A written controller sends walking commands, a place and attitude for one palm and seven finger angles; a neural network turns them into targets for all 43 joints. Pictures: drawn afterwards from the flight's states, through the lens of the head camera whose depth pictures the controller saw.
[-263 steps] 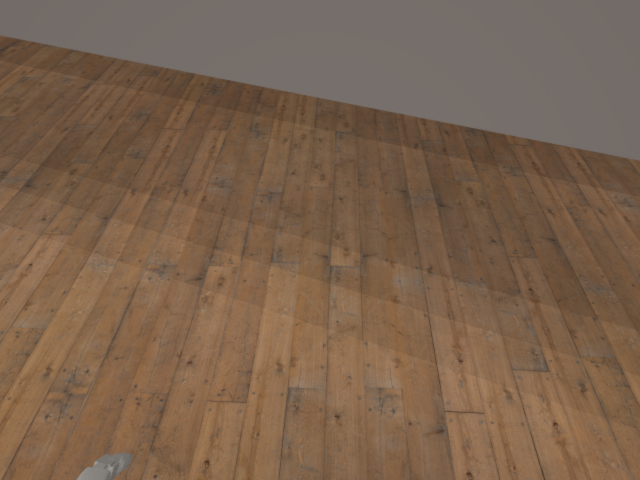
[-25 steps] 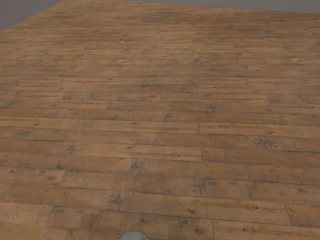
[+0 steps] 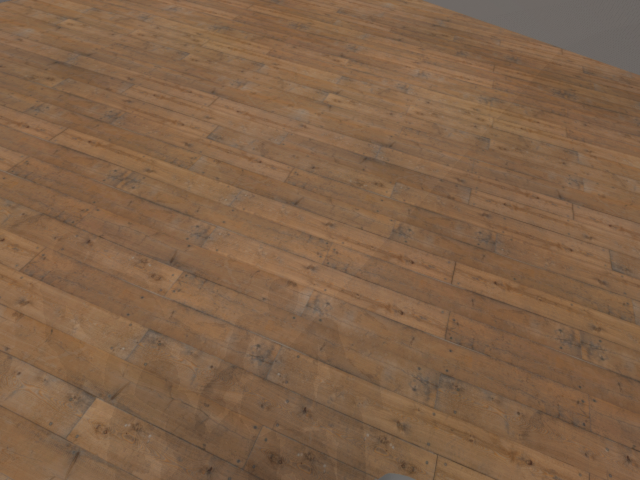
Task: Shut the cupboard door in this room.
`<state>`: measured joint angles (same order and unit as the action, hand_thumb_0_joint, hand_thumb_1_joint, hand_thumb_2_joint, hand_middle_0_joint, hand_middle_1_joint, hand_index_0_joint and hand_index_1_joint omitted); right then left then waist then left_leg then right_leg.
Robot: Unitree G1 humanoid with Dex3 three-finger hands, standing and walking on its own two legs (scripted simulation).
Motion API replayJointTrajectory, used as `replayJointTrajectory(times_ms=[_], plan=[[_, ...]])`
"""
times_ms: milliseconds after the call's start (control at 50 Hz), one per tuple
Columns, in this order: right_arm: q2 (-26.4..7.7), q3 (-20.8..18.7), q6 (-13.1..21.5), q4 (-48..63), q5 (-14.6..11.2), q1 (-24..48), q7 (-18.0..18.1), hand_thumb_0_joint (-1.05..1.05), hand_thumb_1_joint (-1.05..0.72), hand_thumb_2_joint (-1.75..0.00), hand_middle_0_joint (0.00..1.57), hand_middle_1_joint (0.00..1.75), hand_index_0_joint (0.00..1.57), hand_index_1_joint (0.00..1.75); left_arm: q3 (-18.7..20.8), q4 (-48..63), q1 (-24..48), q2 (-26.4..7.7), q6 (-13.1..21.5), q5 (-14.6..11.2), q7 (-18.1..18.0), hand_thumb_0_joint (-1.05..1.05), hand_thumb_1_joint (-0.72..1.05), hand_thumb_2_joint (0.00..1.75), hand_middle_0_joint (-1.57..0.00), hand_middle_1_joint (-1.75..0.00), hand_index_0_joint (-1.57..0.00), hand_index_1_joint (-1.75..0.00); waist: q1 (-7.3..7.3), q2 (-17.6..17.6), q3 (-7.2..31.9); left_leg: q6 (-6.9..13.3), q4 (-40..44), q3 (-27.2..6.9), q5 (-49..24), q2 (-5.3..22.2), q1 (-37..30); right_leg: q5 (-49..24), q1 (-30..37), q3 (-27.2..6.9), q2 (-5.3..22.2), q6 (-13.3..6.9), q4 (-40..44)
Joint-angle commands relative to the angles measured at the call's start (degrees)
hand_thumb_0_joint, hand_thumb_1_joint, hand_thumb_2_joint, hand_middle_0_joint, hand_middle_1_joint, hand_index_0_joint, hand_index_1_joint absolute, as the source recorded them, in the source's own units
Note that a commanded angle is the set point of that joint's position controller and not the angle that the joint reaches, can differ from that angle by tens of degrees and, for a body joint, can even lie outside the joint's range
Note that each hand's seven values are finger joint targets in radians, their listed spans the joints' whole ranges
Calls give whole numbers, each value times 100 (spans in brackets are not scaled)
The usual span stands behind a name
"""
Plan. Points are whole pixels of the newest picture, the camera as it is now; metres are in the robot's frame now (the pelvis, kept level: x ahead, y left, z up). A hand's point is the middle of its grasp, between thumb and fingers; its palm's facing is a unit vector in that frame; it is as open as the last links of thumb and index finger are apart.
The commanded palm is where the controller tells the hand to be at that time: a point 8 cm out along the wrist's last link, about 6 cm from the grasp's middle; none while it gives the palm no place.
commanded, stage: turn or walk to find it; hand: left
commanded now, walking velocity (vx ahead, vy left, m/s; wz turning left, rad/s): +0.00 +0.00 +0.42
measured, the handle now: out of the picture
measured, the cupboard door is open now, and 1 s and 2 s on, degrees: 84 84 84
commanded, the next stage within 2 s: none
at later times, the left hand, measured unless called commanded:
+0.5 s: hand out of the picture +0.03 +0.15 -0.14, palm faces +0.22 -0.93 -0.28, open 7.3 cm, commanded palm none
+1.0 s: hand out of the picture -0.15 +0.20 -0.18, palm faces +0.48 -0.85 -0.24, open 7.3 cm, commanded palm none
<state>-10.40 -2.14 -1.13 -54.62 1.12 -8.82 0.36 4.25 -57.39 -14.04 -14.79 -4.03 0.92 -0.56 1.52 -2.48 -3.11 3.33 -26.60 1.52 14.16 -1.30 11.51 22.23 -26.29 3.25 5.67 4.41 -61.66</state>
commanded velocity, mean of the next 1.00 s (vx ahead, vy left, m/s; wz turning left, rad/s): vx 0.00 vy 0.00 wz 0.42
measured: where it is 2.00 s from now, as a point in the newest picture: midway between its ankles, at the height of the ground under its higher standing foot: outside the picture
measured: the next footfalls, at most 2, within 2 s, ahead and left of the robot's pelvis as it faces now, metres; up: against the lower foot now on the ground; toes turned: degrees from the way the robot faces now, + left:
right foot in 0.34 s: +0.02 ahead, -0.13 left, +0.00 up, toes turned +6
left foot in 0.84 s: -0.08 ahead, +0.09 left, +0.00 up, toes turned +27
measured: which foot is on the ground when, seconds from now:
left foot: down 0.00-0.34, up 0.36-0.82, down 0.84-1.00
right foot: up 0.00-0.32, down 0.34-0.84, up 0.86-1.00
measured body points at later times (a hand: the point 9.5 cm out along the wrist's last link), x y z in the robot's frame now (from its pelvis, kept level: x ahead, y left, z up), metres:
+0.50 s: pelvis -0.03 -0.05 +0.00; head -0.01 -0.09 +0.45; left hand +0.02 +0.20 -0.12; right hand +0.03 -0.30 -0.17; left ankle -0.07 +0.09 -0.66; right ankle -0.02 -0.14 -0.74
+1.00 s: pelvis -0.07 -0.01 +0.00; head -0.07 +0.02 +0.44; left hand -0.17 +0.24 -0.16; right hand +0.12 -0.19 -0.13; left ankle -0.12 +0.08 -0.74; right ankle -0.03 -0.14 -0.67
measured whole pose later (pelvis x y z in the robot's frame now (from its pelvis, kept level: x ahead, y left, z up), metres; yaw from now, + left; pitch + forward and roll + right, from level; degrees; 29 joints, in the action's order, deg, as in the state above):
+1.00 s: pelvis -0.07 -0.01 +0.00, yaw +25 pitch -1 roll -1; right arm -10.9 -2.3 -1.1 -54.5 1.3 -8.3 0.3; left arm 4.1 -57.8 -14.3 -14.9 -4.3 0.8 -0.8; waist 1.5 -2.5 -3.5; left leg 2.5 -28.9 2.2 15.8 -0.6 12.0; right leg 25.5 -25.0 4.3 5.8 4.0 -60.6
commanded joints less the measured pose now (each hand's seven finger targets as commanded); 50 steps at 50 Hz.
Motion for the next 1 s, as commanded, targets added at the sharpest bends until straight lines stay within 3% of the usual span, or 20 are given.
replayJointTrajectory(times_ms=[0, 140, 220, 280, 300, 320, 340, 360, 380, 420, 500, 700, 740, 780, 800, 820, 840, 900, 920, 980], plan=[[-1190, -282, 92, 229, -28, -413, 101, 0, -90, -90, 20, 30, 20, 30, 42, 508, 145, -354, 184, 18, -35, 0, 90, 90, -20, -30, -20, -30, -243, 838, 375, 523, 902, -1393, -2341, 1427, -718, -130, -511, -222, 33, 105, 0], [-1205, -350, 40, 216, 33, -645, 89, 0, -90, -90, 20, 30, 20, 30, 1, 799, 638, -219, 212, -19, -73, 0, 90, 90, -20, -30, -20, -30, -410, 1022, 422, 743, 762, -2091, -2289, 1484, -636, 397, -128, -290, -150, 53, 1132], [-1221, -377, 5, 252, 46, -555, 63, 0, -90, -90, 20, 30, 20, 30, -20, 820, 479, -167, 259, -51, -90, 0, 90, 90, -20, -30, -20, -30, -312, 1103, 545, 659, 581, -2256, -2443, 1294, -262, 209, 610, -210, -380, -59, 2109], [-1157, -389, -7, 290, 3, -432, 36, 0, -90, -90, 20, 30, 20, 30, 9, 723, 52, -233, 327, -72, -124, 0, 90, 90, -20, -30, -20, -30, -66, 888, 776, 348, 257, -2174, -1964, 969, 312, -841, 1731, -143, -403, -128, 3575], [-995, -372, -3, 307, -36, -466, 11, 0, -90, -90, 20, 30, 20, 30, 46, 706, -72, -414, 374, -48, -148, 0, 90, 90, -20, -30, -20, -30, -12, 537, 828, 76, -50, -1967, -1317, 700, 912, -1182, 2468, -438, -51, -217, 4169], [-684, -322, 4, 389, -84, -493, -27, 0, -90, -90, 20, 30, 20, 30, 136, 692, -214, -884, 424, 34, -190, 0, 90, 90, -20, -30, -20, -30, 65, -732, 878, -296, -1020, -1156, 128, 58, 1965, -1273, 3174, -1620, 1168, -604, 4523], [-682, -349, -24, 511, -37, -374, -12, 0, -90, -90, 20, 30, 20, 30, 157, 777, -149, -1129, 406, 53, -193, 0, 90, 90, -20, -30, -20, -30, 111, -1324, 565, -495, -2277, -538, 1779, -336, 2234, -1752, 2502, -2346, 2196, -1233, 4675], [-890, -418, -119, 415, 23, -350, -23, 0, -90, -90, 20, 30, 20, 30, 131, 844, 74, -951, 392, 13, -201, 0, 90, 90, -20, -30, -20, -30, 34, -831, 419, -476, -3219, -768, 1677, -85, 2051, -1349, 1790, -1992, 2082, -1413, 4749], [-904, -434, -199, 294, 47, -490, -56, 0, -90, -90, 20, 30, 20, 30, 115, 927, 458, -723, 413, 1, -210, 0, 90, 90, -20, -30, -20, -30, -153, -1050, 116, -478, -3668, -845, 1368, 54, 2024, -764, 1294, -1709, 1745, -1317, 4937], [-792, -436, -241, 86, 47, -741, -113, 0, -90, -90, 20, 30, 20, 30, 10, 990, 799, -480, 415, -12, -181, 0, 90, 90, -20, -30, -20, -30, -400, -397, -179, -558, -4168, -623, 802, 144, 1988, -1005, 1096, -1023, 1232, -1058, 4762], [-713, -387, -257, 18, 38, -763, -123, 0, -90, -90, 20, 30, 20, 30, -1, 854, 369, -438, 492, -4, -165, 0, 90, 90, -20, -30, -20, -30, -249, -591, -8, -746, -4230, -420, 472, 253, 2095, -1567, 1631, -484, 1100, -1034, 4595], [-570, -218, -144, 228, -57, 6, -100, 0, -90, -90, 20, 30, 20, 30, 133, 523, -270, -837, 427, 102, -142, 0, 90, 90, -20, -30, -20, -30, 133, -927, 375, -709, -1849, 159, 1290, 304, 1239, -3183, 2213, -243, 1485, -1310, 3935], [-560, -201, -90, 203, -75, -196, -79, 0, -90, -90, 20, 30, 20, 30, 161, 477, -205, -892, 408, 97, -136, 0, 90, 90, -20, -30, -20, -30, 18, -965, 564, -653, -1093, 289, 1029, 259, 834, -3439, 2242, -94, 1494, -1190, 3591], [-712, -218, -21, 100, -60, -527, -76, 0, -90, -90, 20, 30, 20, 30, 151, 475, -93, -836, 359, 20, -118, 0, 90, 90, -20, -30, -20, -30, -223, -504, 711, -564, 227, 303, -281, 257, -197, -2934, 1714, 311, 1269, -752, 2957], [-1090, -297, 47, 83, -31, -701, -70, 0, -90, -90, 20, 30, 20, 30, 110, 548, -200, -613, 322, -29, -102, 0, 90, 90, -20, -30, -20, -30, -316, 481, 928, -327, 678, -498, -1148, 922, -1039, -1853, 911, 598, 871, -420, 2071], [-1584, -406, 54, 105, -15, -841, -45, 0, -90, -90, 20, 30, 20, 30, -2, 725, -90, -244, 294, -33, -67, 0, 90, 90, -20, -30, -20, -30, -396, 2071, 784, 191, 750, -2045, -3071, 2207, -1474, 1063, -504, 656, 189, -38, 977], [-1720, -432, -10, 55, -8, -1000, -16, 0, -90, -90, 20, 30, 20, 30, -38, 797, 150, -301, 221, 8, -97, 0, 90, 90, -20, -30, -20, -30, -525, 1709, 807, 668, 672, -1964, -3431, 2520, -1038, 1463, -392, 167, 144, -82, 316], [-1277, -289, 19, 179, 22, -309, 91, 0, -90, -90, 20, 30, 20, 30, 39, 632, 426, -398, 165, 16, -54, 0, 90, 90, -20, -30, -20, -30, -330, 1475, 102, 541, 832, -1460, -2557, 1760, -251, 490, -483, -181, 172, -75, -209], [-1218, -244, 45, 220, 9, -164, 96, 0, -90, -90, 20, 30, 20, 30, 41, 565, 263, -387, 184, 10, -23, 0, 90, 90, -20, -30, -20, -30, -213, 1336, 118, 500, 828, -1294, -2564, 1663, -274, 275, -465, -167, 159, -44, -252], [-1219, -258, 99, 238, -20, -292, 102, 0, -90, -90, 20, 30, 20, 30, 13, 493, 135, -357, 208, 5, -20, 0, 90, 90, -20, -30, -20, -30, -214, 953, 365, 493, 707, -1132, -3152, 1457, -700, 47, -446, -155, 60, 54, -133]])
